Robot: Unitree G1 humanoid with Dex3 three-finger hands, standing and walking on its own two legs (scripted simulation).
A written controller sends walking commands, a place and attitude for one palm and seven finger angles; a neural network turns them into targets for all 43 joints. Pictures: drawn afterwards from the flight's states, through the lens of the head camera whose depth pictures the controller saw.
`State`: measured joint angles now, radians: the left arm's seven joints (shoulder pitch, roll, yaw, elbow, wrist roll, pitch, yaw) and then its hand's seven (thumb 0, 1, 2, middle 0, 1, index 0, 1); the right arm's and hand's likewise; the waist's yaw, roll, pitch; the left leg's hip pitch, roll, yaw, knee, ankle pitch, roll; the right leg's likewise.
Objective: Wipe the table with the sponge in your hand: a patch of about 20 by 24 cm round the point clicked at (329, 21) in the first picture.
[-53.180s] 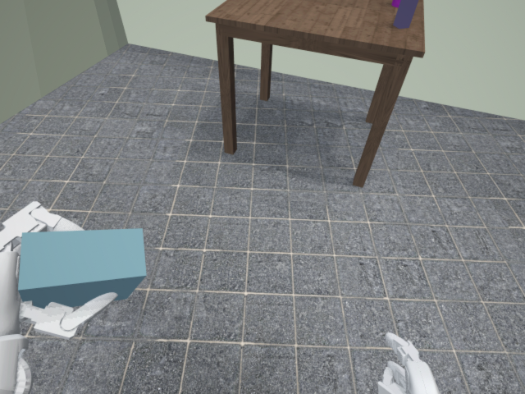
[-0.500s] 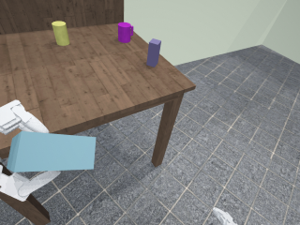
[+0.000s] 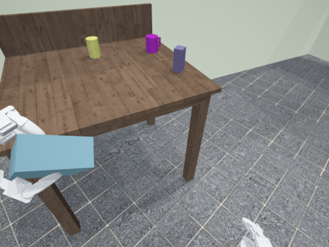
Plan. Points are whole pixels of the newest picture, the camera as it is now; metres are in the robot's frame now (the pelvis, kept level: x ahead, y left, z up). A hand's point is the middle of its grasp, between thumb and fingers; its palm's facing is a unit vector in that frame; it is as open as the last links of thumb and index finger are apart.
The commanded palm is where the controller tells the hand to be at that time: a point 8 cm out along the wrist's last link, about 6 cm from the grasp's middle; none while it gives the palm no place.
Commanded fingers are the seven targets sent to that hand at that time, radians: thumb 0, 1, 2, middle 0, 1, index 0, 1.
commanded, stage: stop stepping back and stand still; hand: left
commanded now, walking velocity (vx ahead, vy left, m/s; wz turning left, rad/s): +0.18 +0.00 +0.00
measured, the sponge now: (60, 158) +0.22 +0.20 +0.19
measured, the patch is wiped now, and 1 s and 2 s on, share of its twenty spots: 0.95 0.95 0.95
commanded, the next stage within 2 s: stand and wait in 0.26 s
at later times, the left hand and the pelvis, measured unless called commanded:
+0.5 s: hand (18, 147) +0.21 +0.26 +0.23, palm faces +0.50 -0.76 -0.42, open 9.8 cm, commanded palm +0.15 +0.29 +0.22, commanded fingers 0.00 0.10 1.30 -1.20 -1.60 -1.20 -1.60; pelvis +0.01 +0.00 +0.00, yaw +2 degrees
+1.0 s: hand (19, 147) +0.23 +0.28 +0.21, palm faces +0.46 -0.81 -0.37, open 9.8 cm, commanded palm +0.18 +0.31 +0.22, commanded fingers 0.00 0.10 1.30 -1.20 -1.60 -1.20 -1.60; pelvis +0.02 +0.03 +0.01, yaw +1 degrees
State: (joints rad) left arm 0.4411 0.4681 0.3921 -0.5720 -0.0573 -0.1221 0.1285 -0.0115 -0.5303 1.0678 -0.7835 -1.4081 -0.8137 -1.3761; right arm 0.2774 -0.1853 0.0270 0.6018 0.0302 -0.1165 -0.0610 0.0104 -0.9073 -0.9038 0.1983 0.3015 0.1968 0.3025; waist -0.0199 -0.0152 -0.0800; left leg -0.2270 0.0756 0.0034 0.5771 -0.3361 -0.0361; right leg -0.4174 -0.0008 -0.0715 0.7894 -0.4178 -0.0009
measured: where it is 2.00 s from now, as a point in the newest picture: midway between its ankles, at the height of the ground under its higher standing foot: outside the picture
